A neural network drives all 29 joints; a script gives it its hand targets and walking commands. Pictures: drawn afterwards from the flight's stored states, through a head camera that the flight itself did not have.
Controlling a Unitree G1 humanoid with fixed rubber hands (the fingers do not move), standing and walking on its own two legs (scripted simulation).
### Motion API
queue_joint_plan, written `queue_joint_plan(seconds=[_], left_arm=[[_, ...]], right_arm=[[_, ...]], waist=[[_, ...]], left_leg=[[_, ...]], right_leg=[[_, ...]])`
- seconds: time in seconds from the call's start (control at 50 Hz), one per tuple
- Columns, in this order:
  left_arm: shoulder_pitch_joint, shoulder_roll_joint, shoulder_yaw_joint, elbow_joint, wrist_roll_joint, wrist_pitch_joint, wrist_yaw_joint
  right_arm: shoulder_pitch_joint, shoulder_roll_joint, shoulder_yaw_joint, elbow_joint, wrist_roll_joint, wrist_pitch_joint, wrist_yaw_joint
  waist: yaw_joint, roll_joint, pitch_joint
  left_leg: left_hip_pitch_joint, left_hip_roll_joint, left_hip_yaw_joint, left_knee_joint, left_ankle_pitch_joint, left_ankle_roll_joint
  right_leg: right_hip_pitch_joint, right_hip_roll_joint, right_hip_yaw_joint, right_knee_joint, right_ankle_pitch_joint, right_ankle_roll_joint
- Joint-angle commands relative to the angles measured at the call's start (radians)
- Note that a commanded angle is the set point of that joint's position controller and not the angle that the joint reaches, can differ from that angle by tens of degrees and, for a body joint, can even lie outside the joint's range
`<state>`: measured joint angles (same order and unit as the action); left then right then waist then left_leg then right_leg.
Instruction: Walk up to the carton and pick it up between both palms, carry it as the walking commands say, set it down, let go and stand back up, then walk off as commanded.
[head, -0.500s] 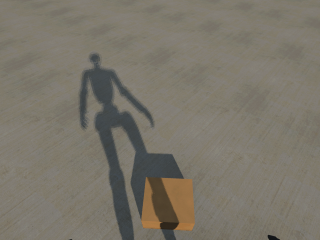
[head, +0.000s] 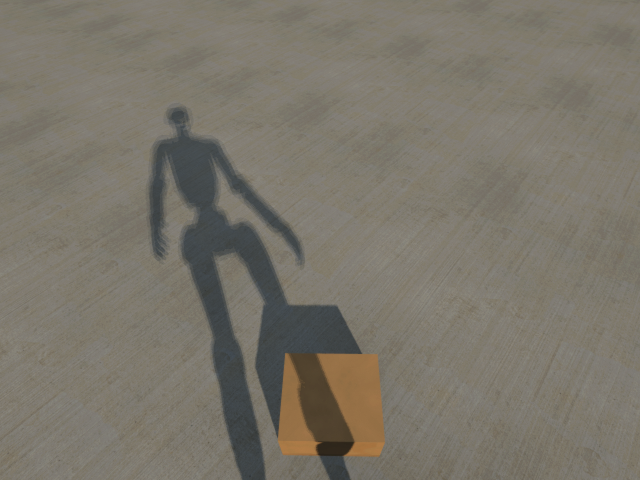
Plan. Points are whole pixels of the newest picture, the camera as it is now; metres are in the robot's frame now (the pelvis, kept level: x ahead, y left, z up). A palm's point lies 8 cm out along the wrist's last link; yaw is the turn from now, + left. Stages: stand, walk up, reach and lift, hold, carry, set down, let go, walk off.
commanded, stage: walk up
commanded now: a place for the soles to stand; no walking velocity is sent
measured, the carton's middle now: (331, 403) +0.45 +0.00 -0.70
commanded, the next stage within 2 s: reach and lift in 0.16 s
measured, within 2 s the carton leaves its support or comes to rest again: neither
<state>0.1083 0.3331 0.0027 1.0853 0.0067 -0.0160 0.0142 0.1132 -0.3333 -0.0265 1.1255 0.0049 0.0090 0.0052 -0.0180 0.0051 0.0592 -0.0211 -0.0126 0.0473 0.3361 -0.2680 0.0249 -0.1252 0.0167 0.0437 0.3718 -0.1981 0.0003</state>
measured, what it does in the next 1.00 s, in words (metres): lowers itself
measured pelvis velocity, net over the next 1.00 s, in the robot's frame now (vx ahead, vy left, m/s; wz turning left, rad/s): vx -0.09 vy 0.01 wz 0.05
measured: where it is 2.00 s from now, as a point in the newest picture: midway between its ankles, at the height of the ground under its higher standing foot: outside the picture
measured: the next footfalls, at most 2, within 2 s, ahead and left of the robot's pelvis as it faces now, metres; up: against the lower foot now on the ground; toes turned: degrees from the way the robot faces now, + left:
none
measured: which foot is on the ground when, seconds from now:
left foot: down 0.00-1.00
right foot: down 0.00-1.00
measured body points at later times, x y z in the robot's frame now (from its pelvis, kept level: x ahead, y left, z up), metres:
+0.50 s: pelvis -0.06 +0.00 -0.03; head +0.06 -0.01 +0.41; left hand +0.15 +0.26 -0.14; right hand +0.16 -0.28 -0.14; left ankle -0.05 +0.10 -0.75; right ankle +0.00 -0.12 -0.75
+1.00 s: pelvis -0.09 +0.01 -0.08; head +0.15 +0.01 +0.30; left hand +0.30 +0.26 -0.19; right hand +0.30 -0.26 -0.19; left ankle -0.05 +0.10 -0.75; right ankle +0.00 -0.12 -0.75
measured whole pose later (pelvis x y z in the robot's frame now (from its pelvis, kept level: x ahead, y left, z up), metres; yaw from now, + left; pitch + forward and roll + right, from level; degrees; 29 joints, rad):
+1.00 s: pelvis -0.09 +0.01 -0.08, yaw +3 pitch +24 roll +0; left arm -0.63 0.33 0.15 0.66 -0.04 0.37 -0.02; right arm -0.59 -0.36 -0.21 0.63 0.09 0.35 0.03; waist -0.04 0.03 0.12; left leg -1.05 -0.04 0.03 1.02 -0.39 0.04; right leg -1.10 -0.01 0.02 0.96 -0.28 0.03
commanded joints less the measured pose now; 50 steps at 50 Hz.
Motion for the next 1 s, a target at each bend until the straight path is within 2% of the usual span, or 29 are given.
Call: queue_joint_plan(seconds=[0.0,0.1,0.14,0.16,0.18,0.2,0.22,0.24,0.26,0.28,0.34,0.42,0.5,0.54,0.56,0.58,0.62,0.64,0.66,0.68,0.7,0.72,0.74,0.8,0.84,0.88,0.92,0.96,0.98], left_arm=[[-0.046,0.213,0.037,-0.067,-0.003,-0.018,0.009],[-0.034,0.232,0.043,-0.067,0.005,-0.016,0.010],[-0.031,0.229,0.044,-0.069,-0.008,-0.017,0.008],[-0.347,0.124,0.102,-0.420,-0.028,0.079,-0.026],[-0.291,0.124,0.098,-0.549,-0.003,0.133,-0.038],[-0.266,0.145,0.099,-0.504,0.003,0.190,-0.044],[-0.265,0.139,0.085,-0.512,-0.021,0.220,-0.051],[-0.252,0.136,0.066,-0.472,-0.019,0.266,-0.074],[-0.211,0.148,0.095,-0.524,-0.015,0.298,-0.084],[-0.252,0.163,0.123,-0.595,0.017,0.295,-0.069],[-0.151,0.156,0.154,-0.565,0.044,0.308,-0.059],[-0.282,0.174,0.165,-0.612,0.072,0.296,-0.065],[-0.526,0.197,0.190,-0.622,0.034,0.297,-0.082],[-0.660,0.235,0.230,-0.660,0.023,0.291,-0.089],[-0.579,0.213,0.217,-0.580,0.031,0.298,-0.077],[-0.547,0.207,0.241,-0.566,0.037,0.312,-0.075],[-0.716,0.230,0.212,-0.670,0.024,0.309,-0.069],[-0.732,0.227,0.226,-0.655,0.024,0.322,-0.067],[-0.740,0.220,0.213,-0.688,-0.006,0.324,-0.064],[-0.804,0.232,0.192,-0.681,0.005,0.330,-0.061],[-0.792,0.230,0.190,-0.643,-0.020,0.334,-0.063],[-0.741,0.235,0.182,-0.599,-0.012,0.346,-0.065],[-0.848,0.238,0.191,-0.633,-0.021,0.357,-0.062],[-0.996,0.243,0.193,-0.650,-0.046,0.381,-0.040],[-0.800,0.220,0.210,-0.543,-0.008,0.381,-0.025],[-0.906,0.239,0.213,-0.564,-0.041,0.348,-0.017],[-0.971,0.208,0.213,-0.588,-0.038,0.332,-0.013],[-1.005,0.207,0.236,-0.607,-0.070,0.324,0.002],[-0.994,0.190,0.225,-0.527,-0.084,0.318,-0.008]], right_arm=[[-0.048,-0.228,-0.035,-0.075,0.005,-0.022,-0.010],[-0.065,-0.219,-0.037,-0.078,-0.007,-0.021,-0.012],[-0.063,-0.235,-0.045,-0.069,-0.006,-0.024,-0.013],[-0.391,-0.158,-0.093,-0.420,0.040,0.052,-0.010],[-0.368,-0.125,-0.067,-0.670,0.020,0.106,0.005],[-0.312,-0.156,-0.139,-0.616,-0.019,0.159,0.006],[-0.280,-0.147,-0.121,-0.622,-0.012,0.190,0.018],[-0.263,-0.178,-0.154,-0.623,-0.038,0.223,0.014],[-0.213,-0.173,-0.163,-0.639,-0.025,0.254,0.009],[-0.180,-0.173,-0.200,-0.652,-0.014,0.255,0.027],[-0.079,-0.131,-0.187,-0.613,-0.031,0.290,0.037],[-0.124,-0.099,-0.181,-0.619,-0.019,0.277,0.037],[-0.479,-0.128,-0.199,-0.730,-0.015,0.284,0.006],[-0.580,-0.112,-0.200,-0.793,0.023,0.274,-0.009],[-0.564,-0.142,-0.204,-0.802,-0.005,0.273,-0.013],[-0.494,-0.115,-0.187,-0.730,0.028,0.283,-0.012],[-0.567,-0.149,-0.222,-0.767,0.023,0.289,-0.015],[-0.580,-0.132,-0.195,-0.720,0.058,0.312,-0.006],[-0.613,-0.160,-0.193,-0.781,0.079,0.308,0.001],[-0.687,-0.163,-0.205,-0.806,0.095,0.307,-0.003],[-0.702,-0.185,-0.215,-0.780,0.106,0.315,-0.005],[-0.674,-0.216,-0.221,-0.752,0.075,0.315,-0.017],[-0.741,-0.220,-0.234,-0.756,0.087,0.330,-0.015],[-0.828,-0.250,-0.261,-0.718,0.086,0.330,-0.001],[-0.757,-0.249,-0.247,-0.636,0.082,0.335,0.009],[-0.882,-0.276,-0.246,-0.646,0.081,0.298,0.021],[-0.889,-0.247,-0.254,-0.608,0.078,0.276,0.040],[-0.946,-0.286,-0.281,-0.566,0.082,0.268,0.051],[-0.955,-0.241,-0.236,-0.528,0.093,0.252,0.041]], waist=[[0.004,-0.012,-0.091],[0.004,0.032,-0.076],[0.010,-0.032,-0.039],[-0.006,0.001,-0.046],[0.017,0.004,0.000],[-0.017,0.017,-0.017],[-0.014,0.050,0.075],[0.011,-0.011,0.009],[-0.023,-0.026,-0.074],[-0.065,0.056,-0.100],[-0.042,-0.006,-0.182],[-0.061,0.025,-0.252],[-0.081,-0.144,-0.305],[-0.060,-0.037,-0.368],[-0.049,-0.134,-0.369],[-0.021,-0.005,-0.405],[-0.053,0.021,-0.513],[-0.008,0.111,-0.583],[-0.012,0.065,-0.685],[0.006,0.114,-0.697],[-0.060,0.077,-0.749],[-0.058,0.032,-0.718],[-0.053,0.095,-0.804],[-0.074,0.051,-0.873],[-0.033,0.109,-0.830],[-0.049,-0.005,-0.824],[-0.035,0.073,-0.848],[-0.056,0.059,-0.949],[-0.053,-0.028,-0.806]], left_leg=[[-0.036,0.142,-0.097,-0.060,0.295,0.001],[-0.021,0.132,-0.091,-0.053,0.242,0.004],[-0.043,0.150,-0.091,-0.070,0.187,0.021],[-0.369,0.047,-0.092,0.142,0.048,-0.047],[-0.418,0.010,-0.071,0.115,-0.030,-0.042],[-0.371,0.018,-0.023,0.108,-0.055,-0.034],[-0.459,0.033,-0.035,0.070,-0.123,-0.021],[-0.412,0.009,-0.006,0.078,-0.043,-0.014],[-0.357,-0.003,-0.008,0.128,0.049,-0.016],[-0.339,-0.013,-0.015,0.164,0.034,-0.033],[-0.418,-0.023,-0.049,0.224,0.063,-0.036],[-0.416,-0.007,-0.070,0.306,0.051,-0.023],[-0.618,-0.014,-0.061,0.374,-0.079,0.003],[-0.652,-0.006,-0.065,0.411,-0.094,-0.005],[-0.628,-0.017,-0.055,0.412,-0.053,0.006],[-0.636,-0.012,-0.055,0.424,0.029,-0.013],[-0.569,0.002,-0.078,0.452,0.074,-0.018],[-0.550,0.006,-0.097,0.484,0.073,-0.032],[-0.469,0.006,-0.088,0.514,0.120,-0.027],[-0.479,0.004,-0.077,0.526,0.109,-0.031],[-0.481,0.007,-0.070,0.538,0.156,-0.034],[-0.522,-0.005,-0.067,0.533,0.167,-0.036],[-0.523,-0.001,-0.073,0.554,0.178,-0.044],[-0.440,0.013,-0.109,0.560,0.177,-0.040],[-0.426,-0.002,-0.090,0.566,0.290,-0.066],[-0.527,0.004,-0.091,0.590,0.282,-0.054],[-0.406,0.004,-0.114,0.565,0.367,-0.070],[-0.440,0.002,-0.112,0.598,0.446,-0.072],[-0.545,0.002,-0.121,0.604,0.360,-0.052]], right_leg=[[0.053,-0.127,0.096,-0.006,0.376,-0.036],[0.025,-0.135,0.102,-0.020,0.326,-0.056],[-0.014,-0.120,0.101,-0.038,0.272,-0.047],[-0.194,-0.008,-0.014,0.110,0.017,-0.018],[-0.088,0.014,-0.047,0.122,-0.015,-0.018],[-0.041,0.016,-0.075,0.107,0.003,0.000],[0.012,0.040,-0.094,0.134,-0.014,0.002],[0.017,0.009,-0.076,0.135,0.071,0.002],[-0.017,-0.008,-0.065,0.131,0.118,-0.002],[-0.076,-0.002,-0.064,0.155,0.102,0.003],[-0.023,0.018,-0.075,0.207,0.164,0.020],[-0.150,-0.020,-0.065,0.284,0.179,0.019],[-0.207,-0.020,-0.037,0.323,0.080,0.038],[-0.203,-0.054,-0.008,0.339,0.034,0.041],[-0.220,-0.036,-0.052,0.375,0.083,0.063],[-0.185,-0.035,-0.030,0.390,0.161,0.032],[-0.276,-0.038,-0.037,0.420,0.162,0.032],[-0.307,-0.037,-0.031,0.451,0.140,0.012],[-0.343,-0.022,-0.044,0.469,0.152,0.020],[-0.355,-0.022,-0.047,0.473,0.148,0.023],[-0.356,-0.025,-0.034,0.481,0.217,0.029],[-0.307,-0.020,-0.044,0.480,0.269,0.026],[-0.320,-0.019,-0.037,0.504,0.246,0.027],[-0.503,-0.016,-0.066,0.520,0.139,0.034],[-0.530,-0.011,-0.086,0.510,0.214,0.018],[-0.595,-0.003,-0.088,0.553,0.237,0.021],[-0.719,-0.009,-0.107,0.541,0.193,0.013],[-0.734,0.017,-0.098,0.559,0.240,0.009],[-0.775,-0.003,-0.088,0.560,0.212,0.007]])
